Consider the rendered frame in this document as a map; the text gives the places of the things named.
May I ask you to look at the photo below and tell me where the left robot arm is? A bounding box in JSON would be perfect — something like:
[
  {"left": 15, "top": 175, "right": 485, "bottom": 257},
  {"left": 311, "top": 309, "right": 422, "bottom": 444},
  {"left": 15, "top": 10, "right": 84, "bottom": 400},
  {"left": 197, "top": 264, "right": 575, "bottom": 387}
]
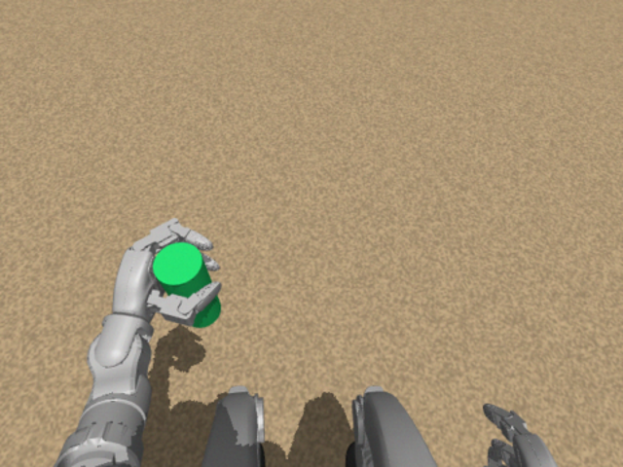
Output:
[{"left": 54, "top": 312, "right": 154, "bottom": 467}]

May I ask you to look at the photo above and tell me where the right robot hand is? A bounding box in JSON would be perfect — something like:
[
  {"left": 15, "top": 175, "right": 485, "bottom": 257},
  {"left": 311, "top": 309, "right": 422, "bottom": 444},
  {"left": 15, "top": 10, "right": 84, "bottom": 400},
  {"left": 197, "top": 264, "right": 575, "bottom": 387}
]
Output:
[{"left": 483, "top": 404, "right": 558, "bottom": 467}]

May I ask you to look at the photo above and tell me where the can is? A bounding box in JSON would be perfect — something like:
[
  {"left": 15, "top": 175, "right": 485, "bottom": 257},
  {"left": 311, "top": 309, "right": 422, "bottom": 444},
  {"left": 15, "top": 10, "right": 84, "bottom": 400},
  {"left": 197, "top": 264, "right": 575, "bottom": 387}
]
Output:
[{"left": 153, "top": 242, "right": 221, "bottom": 328}]

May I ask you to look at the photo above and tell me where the left robot hand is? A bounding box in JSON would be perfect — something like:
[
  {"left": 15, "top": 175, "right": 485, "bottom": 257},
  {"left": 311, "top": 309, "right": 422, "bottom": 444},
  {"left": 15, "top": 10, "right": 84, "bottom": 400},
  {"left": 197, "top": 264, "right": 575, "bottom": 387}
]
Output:
[{"left": 112, "top": 218, "right": 222, "bottom": 327}]

